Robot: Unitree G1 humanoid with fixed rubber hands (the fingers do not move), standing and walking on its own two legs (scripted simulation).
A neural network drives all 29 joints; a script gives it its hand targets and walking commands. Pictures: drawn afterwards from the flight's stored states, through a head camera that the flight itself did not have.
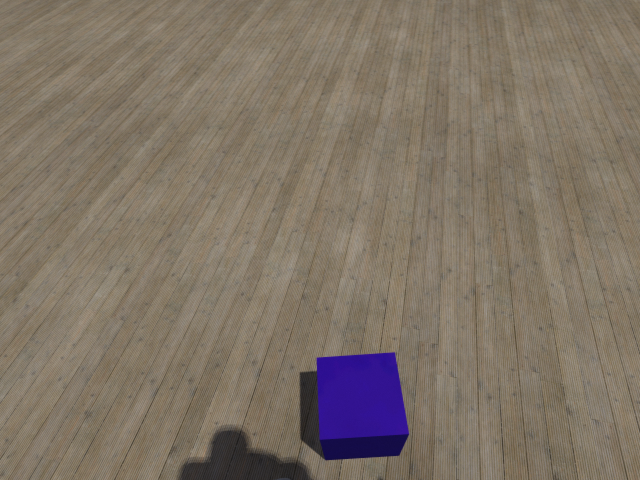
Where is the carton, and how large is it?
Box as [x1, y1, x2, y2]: [317, 352, 408, 459]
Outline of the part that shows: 394,352 317,358 319,435 325,459 386,456 399,454 408,435 408,430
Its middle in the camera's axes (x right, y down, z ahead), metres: +0.11 +0.47 +1.06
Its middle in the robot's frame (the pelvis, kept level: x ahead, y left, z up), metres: +0.40 -0.02 -0.65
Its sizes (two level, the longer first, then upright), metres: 0.210 0.200 0.250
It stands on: the floor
